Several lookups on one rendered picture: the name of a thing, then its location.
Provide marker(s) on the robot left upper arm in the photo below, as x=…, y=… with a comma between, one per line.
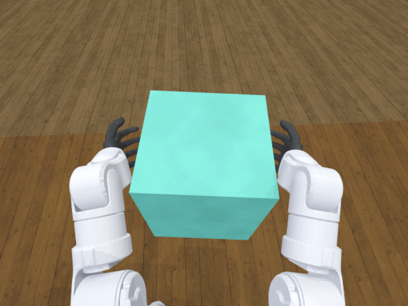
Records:
x=120, y=288

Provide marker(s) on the right robot forearm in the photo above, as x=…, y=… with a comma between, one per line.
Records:
x=314, y=213

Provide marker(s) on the left robot forearm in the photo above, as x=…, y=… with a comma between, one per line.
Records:
x=97, y=206

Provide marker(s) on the carton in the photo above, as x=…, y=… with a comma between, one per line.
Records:
x=205, y=166

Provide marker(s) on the right robot hand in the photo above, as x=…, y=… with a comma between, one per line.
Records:
x=291, y=142

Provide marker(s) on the left robot hand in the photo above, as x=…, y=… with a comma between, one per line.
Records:
x=113, y=138

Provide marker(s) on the robot right upper arm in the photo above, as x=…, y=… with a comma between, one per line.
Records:
x=301, y=289

